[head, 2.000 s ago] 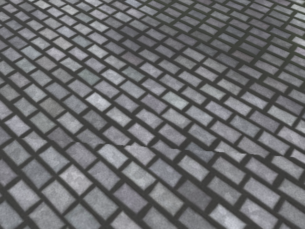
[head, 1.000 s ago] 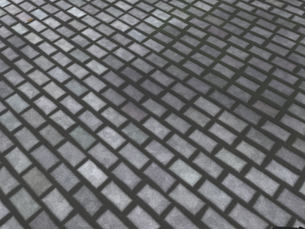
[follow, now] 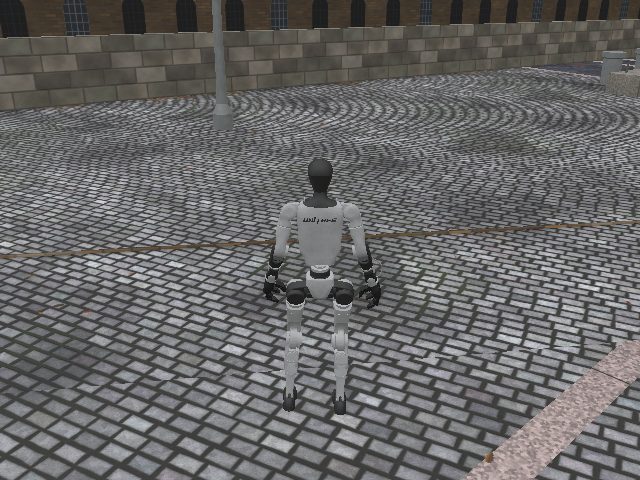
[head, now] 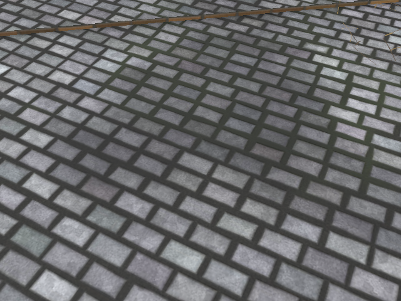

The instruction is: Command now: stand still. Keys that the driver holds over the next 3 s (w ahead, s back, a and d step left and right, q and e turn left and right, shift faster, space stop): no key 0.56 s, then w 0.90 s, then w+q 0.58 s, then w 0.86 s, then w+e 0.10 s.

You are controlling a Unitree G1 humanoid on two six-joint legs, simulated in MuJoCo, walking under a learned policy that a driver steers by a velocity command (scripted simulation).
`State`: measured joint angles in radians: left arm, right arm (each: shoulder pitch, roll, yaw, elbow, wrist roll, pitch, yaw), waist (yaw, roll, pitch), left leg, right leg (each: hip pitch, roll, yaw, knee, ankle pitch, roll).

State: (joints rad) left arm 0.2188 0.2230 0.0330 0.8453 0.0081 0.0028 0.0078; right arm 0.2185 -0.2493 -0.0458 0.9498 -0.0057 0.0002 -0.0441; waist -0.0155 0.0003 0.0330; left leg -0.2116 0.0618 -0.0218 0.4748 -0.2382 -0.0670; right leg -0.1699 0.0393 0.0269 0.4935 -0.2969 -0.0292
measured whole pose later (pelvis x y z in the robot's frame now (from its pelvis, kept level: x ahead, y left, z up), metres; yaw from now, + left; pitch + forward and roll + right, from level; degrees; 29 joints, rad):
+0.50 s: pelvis +0.00 +0.01 +0.00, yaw +0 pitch -2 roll +0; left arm 0.26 0.20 0.02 1.02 0.00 0.00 0.03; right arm 0.23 -0.21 -0.04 1.10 0.00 0.01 -0.05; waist -0.01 0.00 0.04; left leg -0.21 0.05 -0.02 0.47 -0.24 -0.05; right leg -0.16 0.03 0.03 0.48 -0.29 -0.02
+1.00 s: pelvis +0.10 +0.07 +0.01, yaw +1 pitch +0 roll -1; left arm 0.22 0.26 0.06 0.97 -0.03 -0.09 0.00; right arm 0.45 -0.18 -0.02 1.10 0.00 -0.11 0.01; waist -0.04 -0.03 -0.02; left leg -0.06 -0.02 0.05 0.33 -0.28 0.05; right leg -0.51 -0.06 0.00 1.05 -0.22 -0.07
